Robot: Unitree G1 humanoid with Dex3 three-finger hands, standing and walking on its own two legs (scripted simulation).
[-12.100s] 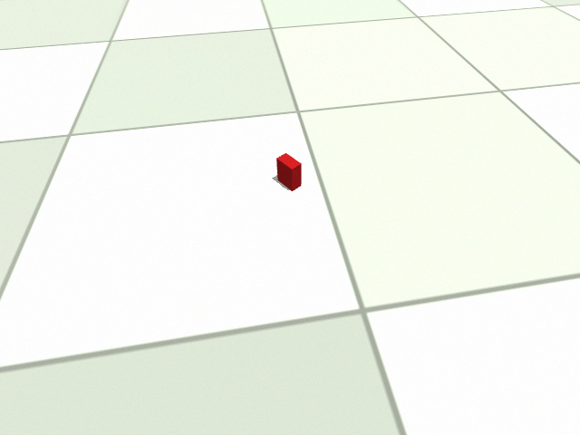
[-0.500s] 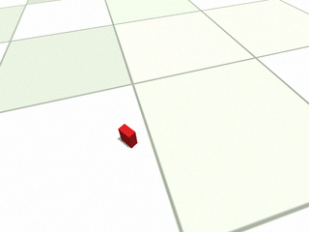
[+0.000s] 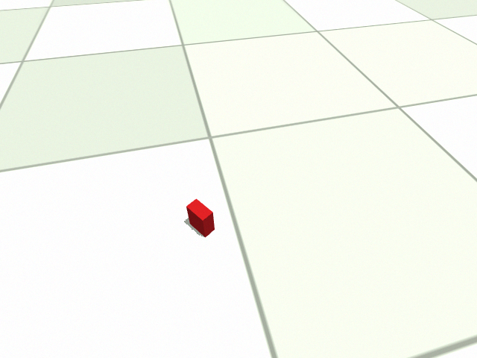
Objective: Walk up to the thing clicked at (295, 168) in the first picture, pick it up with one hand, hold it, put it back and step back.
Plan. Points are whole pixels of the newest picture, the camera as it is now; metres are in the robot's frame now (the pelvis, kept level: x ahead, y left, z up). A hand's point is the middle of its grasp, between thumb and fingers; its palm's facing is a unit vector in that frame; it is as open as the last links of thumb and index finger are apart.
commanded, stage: walk up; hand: left
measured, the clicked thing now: (200, 218) +0.83 +0.22 -0.69
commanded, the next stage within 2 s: stand in 0.40 s
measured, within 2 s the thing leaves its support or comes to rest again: neither
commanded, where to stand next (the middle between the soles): +0.46 -0.01 m, yaw -2 degrees
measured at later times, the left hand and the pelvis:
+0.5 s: hand out of the picture +0.08 +0.25 -0.14, palm faces +0.03 -0.93 -0.36, open 7.4 cm; pelvis +0.01 -0.01 +0.01, yaw +1 degrees
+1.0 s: hand out of the picture +0.06 +0.24 -0.14, palm faces -0.03 -0.94 -0.35, open 7.4 cm; pelvis -0.01 -0.02 +0.02, yaw +0 degrees
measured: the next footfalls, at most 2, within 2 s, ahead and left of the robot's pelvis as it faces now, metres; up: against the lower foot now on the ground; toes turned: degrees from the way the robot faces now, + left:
left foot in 1.66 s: +0.14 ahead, +0.15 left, +0.00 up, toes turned +3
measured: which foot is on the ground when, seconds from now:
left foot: down 0.00-1.00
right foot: down 0.00-1.00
